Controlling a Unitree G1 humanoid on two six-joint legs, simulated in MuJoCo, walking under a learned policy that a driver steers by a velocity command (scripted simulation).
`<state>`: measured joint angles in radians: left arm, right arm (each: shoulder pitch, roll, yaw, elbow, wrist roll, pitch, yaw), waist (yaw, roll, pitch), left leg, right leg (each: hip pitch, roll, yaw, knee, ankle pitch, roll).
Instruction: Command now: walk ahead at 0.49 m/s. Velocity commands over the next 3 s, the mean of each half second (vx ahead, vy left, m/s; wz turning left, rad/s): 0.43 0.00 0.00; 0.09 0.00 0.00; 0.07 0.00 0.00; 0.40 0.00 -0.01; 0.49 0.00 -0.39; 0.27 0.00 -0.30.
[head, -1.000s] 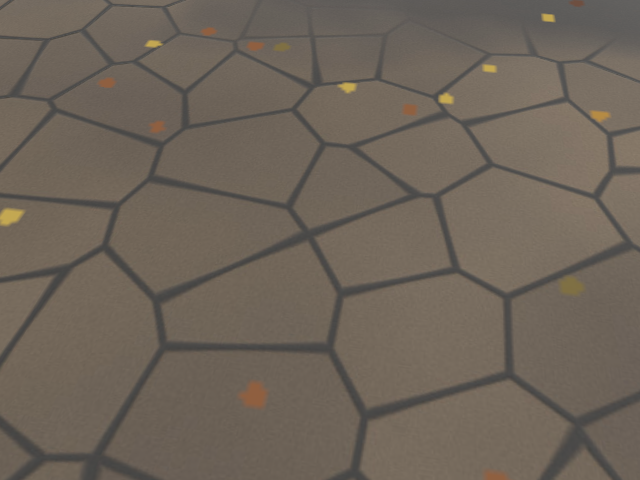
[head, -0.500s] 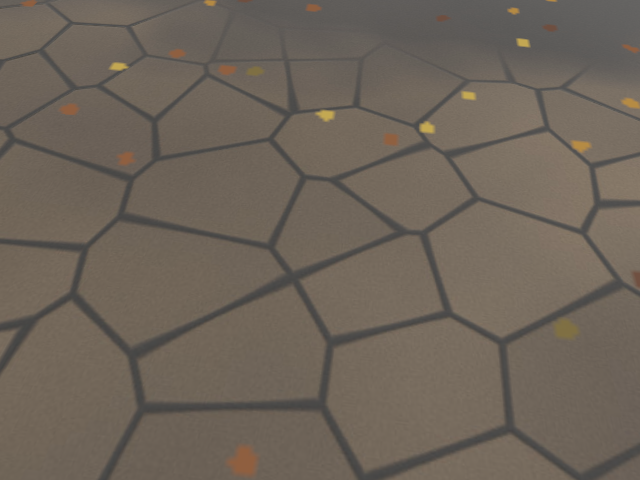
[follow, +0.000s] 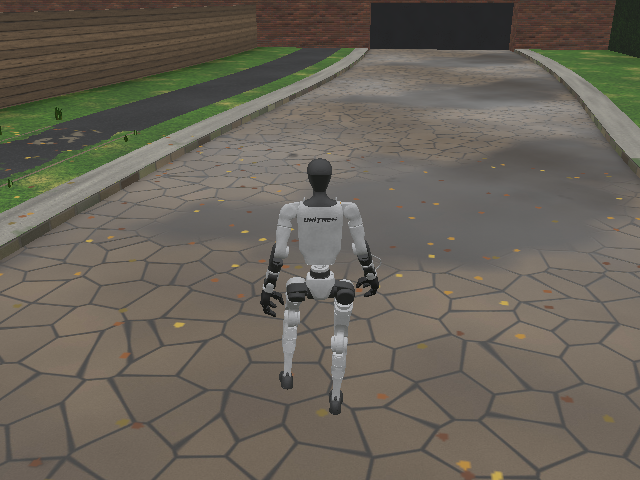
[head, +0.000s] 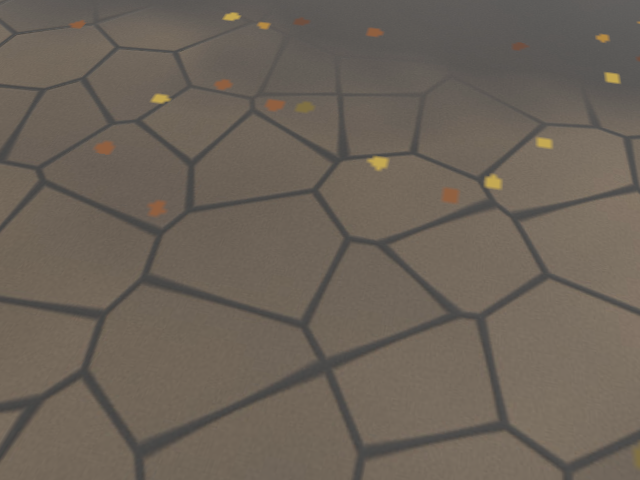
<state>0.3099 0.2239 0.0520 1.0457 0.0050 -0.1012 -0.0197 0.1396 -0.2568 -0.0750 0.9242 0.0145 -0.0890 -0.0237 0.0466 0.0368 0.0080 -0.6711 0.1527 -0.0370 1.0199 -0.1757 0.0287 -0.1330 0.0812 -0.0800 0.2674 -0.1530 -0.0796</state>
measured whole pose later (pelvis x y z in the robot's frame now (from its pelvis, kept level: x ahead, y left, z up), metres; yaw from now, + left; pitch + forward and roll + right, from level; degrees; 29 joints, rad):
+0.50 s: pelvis +0.28 +0.08 +0.00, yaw +0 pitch +1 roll +0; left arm 0.16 0.27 0.07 0.96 -0.01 -0.07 0.02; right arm 0.23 -0.22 -0.05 0.98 -0.02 -0.10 0.02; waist -0.02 -0.04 0.05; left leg -0.24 -0.05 0.08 0.35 -0.13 0.08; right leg -0.57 -0.08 0.03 1.04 -0.32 -0.01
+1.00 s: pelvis +0.38 +0.05 -0.01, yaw +0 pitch +0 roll +0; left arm 0.09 0.20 0.06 1.04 0.00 -0.02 0.02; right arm 0.21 -0.22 -0.04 1.06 0.00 0.00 -0.03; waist -0.02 0.01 0.03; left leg -0.13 0.00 0.06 0.49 -0.37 0.01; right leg -0.34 -0.01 -0.02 0.54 -0.21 -0.02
